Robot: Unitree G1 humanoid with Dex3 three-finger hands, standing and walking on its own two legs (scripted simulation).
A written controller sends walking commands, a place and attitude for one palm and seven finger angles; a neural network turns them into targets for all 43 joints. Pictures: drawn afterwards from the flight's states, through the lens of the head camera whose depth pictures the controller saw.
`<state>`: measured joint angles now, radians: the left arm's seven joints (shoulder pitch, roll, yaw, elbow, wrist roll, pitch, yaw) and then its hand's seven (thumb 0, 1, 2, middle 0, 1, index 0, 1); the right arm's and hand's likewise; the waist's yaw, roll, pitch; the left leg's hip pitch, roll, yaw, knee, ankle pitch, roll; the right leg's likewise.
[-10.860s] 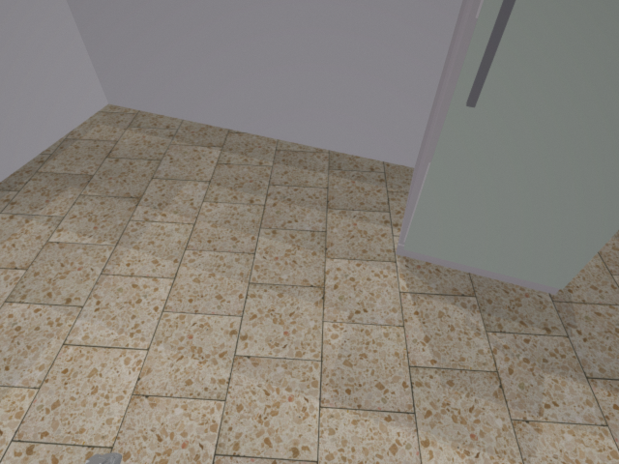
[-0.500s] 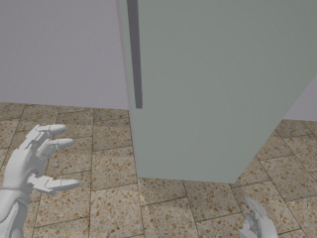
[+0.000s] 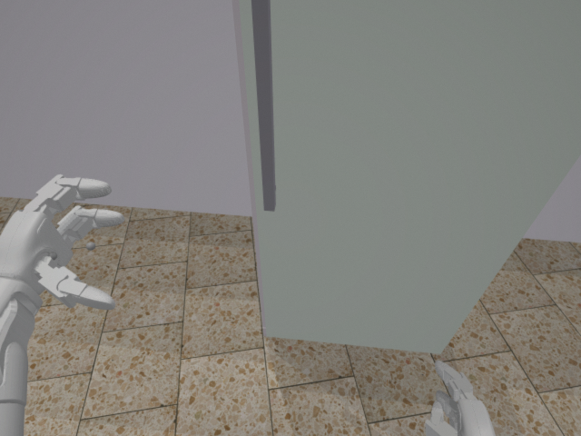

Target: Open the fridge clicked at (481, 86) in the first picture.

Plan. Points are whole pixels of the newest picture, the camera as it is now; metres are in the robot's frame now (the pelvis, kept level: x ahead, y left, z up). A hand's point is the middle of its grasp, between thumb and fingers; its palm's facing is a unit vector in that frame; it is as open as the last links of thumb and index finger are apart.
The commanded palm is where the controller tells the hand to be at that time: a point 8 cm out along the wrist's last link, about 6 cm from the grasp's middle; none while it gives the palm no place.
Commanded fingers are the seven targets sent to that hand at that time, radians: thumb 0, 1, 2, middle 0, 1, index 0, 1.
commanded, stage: raise the hand to about handle height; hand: left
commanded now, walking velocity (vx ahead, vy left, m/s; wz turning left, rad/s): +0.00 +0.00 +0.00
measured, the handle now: (267, 88) +0.56 +0.11 +0.23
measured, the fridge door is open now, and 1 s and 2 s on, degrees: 0 0 0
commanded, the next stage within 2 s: move the hooked fingers beside the handle in 0.50 s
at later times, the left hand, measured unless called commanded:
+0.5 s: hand (113, 240) +0.28 +0.26 +0.16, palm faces +0.07 -1.00 -0.05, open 14.0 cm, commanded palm +0.25 +0.30 +0.17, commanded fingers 0.00 -0.50 0.30 -0.30 -1.20 -0.30 -1.20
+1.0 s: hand (156, 209) +0.34 +0.22 +0.16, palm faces +0.02 -1.00 -0.01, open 14.0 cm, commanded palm +0.31 +0.28 +0.16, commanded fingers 0.00 -0.50 0.30 -0.30 -1.20 -0.30 -1.20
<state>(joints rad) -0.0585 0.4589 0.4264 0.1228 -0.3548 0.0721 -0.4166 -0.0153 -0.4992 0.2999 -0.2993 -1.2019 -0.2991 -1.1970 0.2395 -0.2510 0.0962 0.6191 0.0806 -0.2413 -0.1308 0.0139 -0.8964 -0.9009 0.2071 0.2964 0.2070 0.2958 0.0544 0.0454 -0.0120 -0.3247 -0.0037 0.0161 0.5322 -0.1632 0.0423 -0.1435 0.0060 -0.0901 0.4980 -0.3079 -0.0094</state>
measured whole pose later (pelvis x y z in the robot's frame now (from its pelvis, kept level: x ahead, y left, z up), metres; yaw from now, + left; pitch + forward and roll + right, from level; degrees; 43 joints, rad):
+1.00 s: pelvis +0.02 -0.02 +0.00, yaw -1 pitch +0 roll -1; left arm -0.22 0.42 0.38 0.27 -0.32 0.09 -0.38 -0.02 -0.50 0.30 -0.30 -1.20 -0.30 -1.20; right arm 0.23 -0.26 0.07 0.62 0.09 -0.19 -0.12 0.01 -0.90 -0.90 0.21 0.30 0.21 0.30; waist 0.03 0.04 -0.03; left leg -0.34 0.01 0.03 0.54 -0.19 0.02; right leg -0.17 0.02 -0.07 0.52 -0.34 -0.03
